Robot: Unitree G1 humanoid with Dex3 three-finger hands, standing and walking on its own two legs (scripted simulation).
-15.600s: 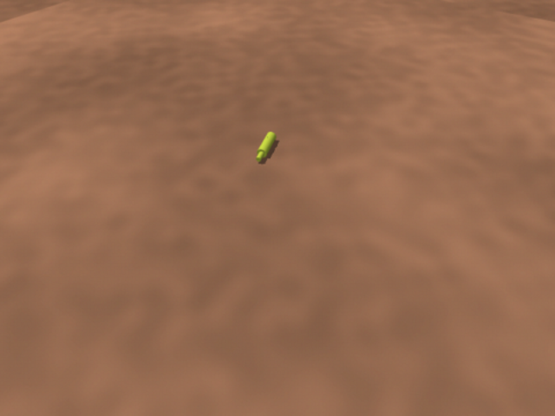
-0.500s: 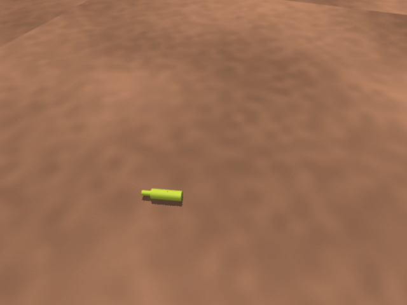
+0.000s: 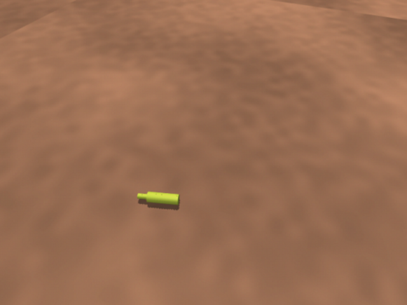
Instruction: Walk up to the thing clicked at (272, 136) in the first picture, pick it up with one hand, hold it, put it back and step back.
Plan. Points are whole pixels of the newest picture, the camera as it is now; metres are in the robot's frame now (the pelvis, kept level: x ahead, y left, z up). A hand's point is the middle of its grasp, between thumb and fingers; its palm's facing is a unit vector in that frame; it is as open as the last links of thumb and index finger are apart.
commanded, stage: walk up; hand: left
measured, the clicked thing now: (158, 197) +0.76 +0.26 -0.74
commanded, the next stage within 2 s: stand in 0.42 s
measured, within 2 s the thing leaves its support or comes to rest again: neither
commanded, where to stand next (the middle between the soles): +0.36 +0.00 m, yaw -1 degrees
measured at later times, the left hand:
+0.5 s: hand out of the picture +0.09 +0.27 -0.14, palm faces +0.02 -0.93 -0.36, open 7.4 cm
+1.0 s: hand out of the picture +0.04 +0.25 -0.14, palm faces -0.03 -0.94 -0.33, open 7.4 cm
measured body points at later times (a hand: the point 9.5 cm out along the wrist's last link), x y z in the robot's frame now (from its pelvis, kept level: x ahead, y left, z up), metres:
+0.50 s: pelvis +0.01 +0.01 +0.01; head +0.02 +0.01 +0.46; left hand +0.09 +0.32 -0.12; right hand +0.11 -0.29 -0.11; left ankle +0.01 +0.12 -0.73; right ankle -0.02 -0.13 -0.73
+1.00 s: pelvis -0.02 +0.00 +0.02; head -0.02 +0.00 +0.47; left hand +0.05 +0.30 -0.12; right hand +0.04 -0.30 -0.12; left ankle +0.01 +0.12 -0.73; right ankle -0.02 -0.13 -0.73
